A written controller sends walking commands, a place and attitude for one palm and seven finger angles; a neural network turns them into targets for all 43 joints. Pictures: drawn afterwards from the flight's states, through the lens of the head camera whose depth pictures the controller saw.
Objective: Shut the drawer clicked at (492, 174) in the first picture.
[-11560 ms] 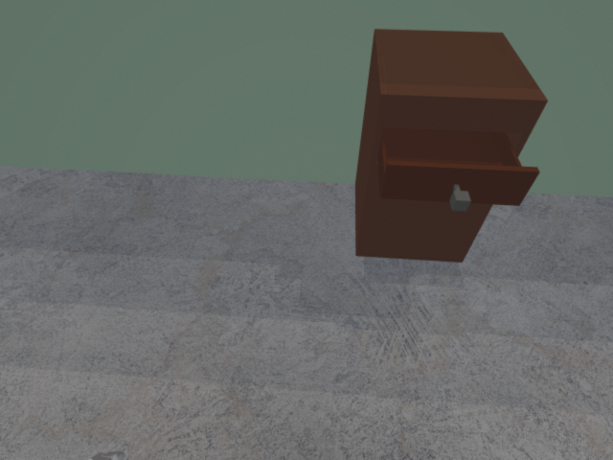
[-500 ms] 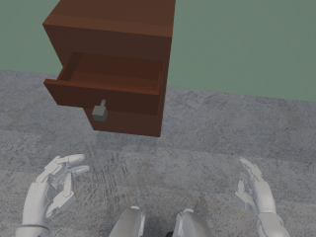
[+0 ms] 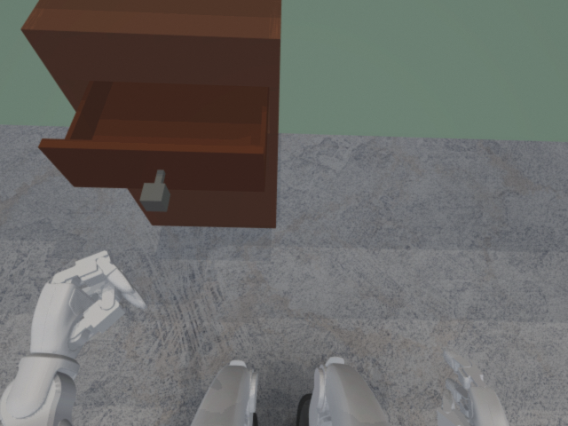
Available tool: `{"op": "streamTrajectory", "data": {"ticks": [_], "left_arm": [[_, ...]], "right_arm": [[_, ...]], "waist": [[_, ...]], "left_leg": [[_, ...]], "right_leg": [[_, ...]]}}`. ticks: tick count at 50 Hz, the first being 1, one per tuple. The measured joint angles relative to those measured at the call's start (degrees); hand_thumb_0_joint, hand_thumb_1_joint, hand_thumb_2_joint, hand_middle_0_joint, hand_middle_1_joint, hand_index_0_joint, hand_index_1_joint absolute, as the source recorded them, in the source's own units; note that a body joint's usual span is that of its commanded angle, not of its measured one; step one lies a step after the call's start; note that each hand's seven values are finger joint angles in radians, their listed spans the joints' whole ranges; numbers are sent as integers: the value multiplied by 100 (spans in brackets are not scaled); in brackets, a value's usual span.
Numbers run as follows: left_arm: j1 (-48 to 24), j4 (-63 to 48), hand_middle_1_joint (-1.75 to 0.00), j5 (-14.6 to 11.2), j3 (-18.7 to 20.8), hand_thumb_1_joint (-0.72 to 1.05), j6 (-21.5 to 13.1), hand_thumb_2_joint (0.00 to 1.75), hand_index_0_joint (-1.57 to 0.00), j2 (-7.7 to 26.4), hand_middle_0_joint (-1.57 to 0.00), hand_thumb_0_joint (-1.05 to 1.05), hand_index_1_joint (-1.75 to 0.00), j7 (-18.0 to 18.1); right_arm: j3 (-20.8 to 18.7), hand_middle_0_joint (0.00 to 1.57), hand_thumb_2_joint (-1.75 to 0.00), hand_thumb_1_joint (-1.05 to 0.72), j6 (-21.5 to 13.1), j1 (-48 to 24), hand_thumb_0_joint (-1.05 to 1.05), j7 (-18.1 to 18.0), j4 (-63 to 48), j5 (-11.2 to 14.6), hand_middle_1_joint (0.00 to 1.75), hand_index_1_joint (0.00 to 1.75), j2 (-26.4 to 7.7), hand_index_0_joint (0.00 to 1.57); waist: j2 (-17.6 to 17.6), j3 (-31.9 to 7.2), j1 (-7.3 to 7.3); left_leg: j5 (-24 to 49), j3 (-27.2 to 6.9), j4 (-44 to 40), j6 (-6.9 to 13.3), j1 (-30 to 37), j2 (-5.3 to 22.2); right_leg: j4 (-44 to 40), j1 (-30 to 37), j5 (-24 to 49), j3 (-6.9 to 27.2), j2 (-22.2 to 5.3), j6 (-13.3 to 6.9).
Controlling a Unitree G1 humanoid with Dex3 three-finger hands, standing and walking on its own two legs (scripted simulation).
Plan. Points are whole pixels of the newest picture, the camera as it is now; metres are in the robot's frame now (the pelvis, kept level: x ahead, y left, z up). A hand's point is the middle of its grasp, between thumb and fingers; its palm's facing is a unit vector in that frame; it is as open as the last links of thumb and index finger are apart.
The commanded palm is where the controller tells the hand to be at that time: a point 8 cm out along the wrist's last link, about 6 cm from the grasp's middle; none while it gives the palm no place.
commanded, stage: raise the hand and make a fist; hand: left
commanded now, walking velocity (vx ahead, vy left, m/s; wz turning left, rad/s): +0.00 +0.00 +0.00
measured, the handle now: (157, 188) +0.50 +0.26 -0.09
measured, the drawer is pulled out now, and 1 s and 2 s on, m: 0.17 0.17 0.17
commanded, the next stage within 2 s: bring the fist close to the handle in 0.88 s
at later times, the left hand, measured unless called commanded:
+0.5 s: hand (139, 279) +0.30 +0.21 +0.01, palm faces -0.01 -1.00 -0.03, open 3.3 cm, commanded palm +0.28 +0.26 +0.01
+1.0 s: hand (137, 280) +0.30 +0.21 +0.01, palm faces +0.01 -1.00 -0.04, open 3.3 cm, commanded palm +0.28 +0.27 +0.01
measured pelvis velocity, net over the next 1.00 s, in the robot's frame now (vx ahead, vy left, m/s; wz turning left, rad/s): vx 0.01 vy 0.01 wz -0.01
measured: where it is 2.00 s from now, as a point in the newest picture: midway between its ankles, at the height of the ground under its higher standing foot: outside the picture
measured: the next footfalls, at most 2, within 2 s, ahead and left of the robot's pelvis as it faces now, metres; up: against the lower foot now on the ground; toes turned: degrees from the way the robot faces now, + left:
none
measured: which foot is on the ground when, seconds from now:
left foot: down 0.00-1.00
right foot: down 0.00-1.00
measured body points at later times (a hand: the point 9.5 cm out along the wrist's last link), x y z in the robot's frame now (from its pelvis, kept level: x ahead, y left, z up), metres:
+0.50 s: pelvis +0.00 +0.03 -0.01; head +0.12 +0.04 +0.42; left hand +0.30 +0.26 +0.01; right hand +0.19 -0.20 -0.11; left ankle +0.01 +0.10 -0.61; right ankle +0.05 -0.08 -0.61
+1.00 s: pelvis +0.01 +0.01 -0.01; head +0.13 +0.03 +0.43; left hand +0.29 +0.26 +0.01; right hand +0.18 -0.23 -0.10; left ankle +0.01 +0.10 -0.61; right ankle +0.05 -0.08 -0.61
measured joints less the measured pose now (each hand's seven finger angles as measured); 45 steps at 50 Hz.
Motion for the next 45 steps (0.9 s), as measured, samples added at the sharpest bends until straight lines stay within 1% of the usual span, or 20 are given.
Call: {"op": "streamTrajectory", "data": {"ticks": [3,7,14,19,25,28,34,39,45], "left_arm": [[-61,-25,-128,44,-108,90,-38,90,-111,-40,-111,2,-128,50],[-166,-105,-137,139,-230,90,-17,90,-119,-87,-119,2,-137,204],[-346,-253,-151,363,-530,90,134,90,-132,-154,-132,2,-151,492],[-608,-189,-156,540,-701,90,248,90,-137,-235,-137,2,-156,699],[-864,-34,-159,676,-713,90,327,90,-139,-239,-139,2,-159,861],[-914,8,-159,666,-654,90,340,90,-140,-213,-139,2,-159,889],[-713,-58,-160,604,-600,90,280,90,-140,-160,-140,2,-159,866],[-689,52,-160,588,-571,90,172,90,-140,-153,-140,2,-160,868],[-616,4,-160,532,-511,90,67,90,-140,-133,-140,2,-160,786]], "right_arm": [[-9,20,-90,-90,-32,-62,1,-8,-58,-15,30,30,-44,20],[37,20,-90,-90,-7,-191,1,24,-163,-45,30,30,-7,20],[213,20,-90,-90,148,-358,1,113,-380,-93,30,30,126,21],[307,20,-90,-90,314,-409,1,156,-430,-118,30,30,207,21],[332,20,-90,-90,538,-390,1,180,-406,-120,30,30,255,21],[308,20,-90,-90,635,-347,1,184,-382,-110,30,30,249,21],[232,20,-90,-90,766,-226,1,188,-353,-78,30,30,185,21],[190,20,-90,-90,786,-192,1,160,-310,-78,30,30,114,21],[150,20,-90,-90,785,-250,1,150,-309,-76,30,30,109,21]], "waist": [[-8,-7,-8],[-29,-24,-4],[17,-55,68],[31,-81,124],[30,-85,115],[30,-78,92],[37,-73,45],[11,-75,27],[-7,-74,5]], "left_leg": [[-19,9,72,44,-74,-21],[-37,28,147,95,-153,-50],[-47,35,217,165,-246,-105],[-67,52,271,200,-324,-132],[-105,67,306,210,-370,-126],[-121,69,297,206,-362,-110],[-124,77,192,190,-262,-86],[-129,69,168,174,-251,-81],[-150,61,181,135,-239,-59]], "right_leg": [[53,-60,-9,6,-23,39],[114,-127,-18,21,-55,89],[151,-185,-24,27,-112,167],[203,-258,-44,41,-140,203],[236,-310,-73,56,-132,215],[225,-308,-81,61,-114,211],[130,-225,-79,78,-81,201],[124,-224,-95,73,-73,178],[152,-226,-118,65,-51,140]]}}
